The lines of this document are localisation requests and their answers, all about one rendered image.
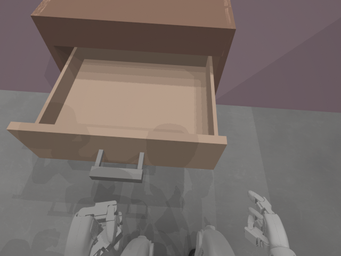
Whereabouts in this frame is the left robot thigh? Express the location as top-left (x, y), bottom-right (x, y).
top-left (120, 238), bottom-right (154, 256)

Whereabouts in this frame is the right robot thigh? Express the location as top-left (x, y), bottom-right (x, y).
top-left (196, 229), bottom-right (235, 256)

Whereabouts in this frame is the handle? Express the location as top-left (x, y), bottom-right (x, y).
top-left (89, 149), bottom-right (144, 183)

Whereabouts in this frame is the drawer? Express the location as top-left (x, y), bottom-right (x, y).
top-left (7, 47), bottom-right (227, 170)

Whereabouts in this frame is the cabinet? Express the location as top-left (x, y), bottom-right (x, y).
top-left (30, 0), bottom-right (236, 95)

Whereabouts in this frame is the robot left hand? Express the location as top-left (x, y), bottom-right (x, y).
top-left (64, 201), bottom-right (123, 256)

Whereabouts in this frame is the robot thigh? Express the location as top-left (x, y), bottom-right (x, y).
top-left (196, 229), bottom-right (235, 256)
top-left (120, 238), bottom-right (154, 256)

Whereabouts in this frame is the robot right hand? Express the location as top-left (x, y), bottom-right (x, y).
top-left (245, 190), bottom-right (289, 254)

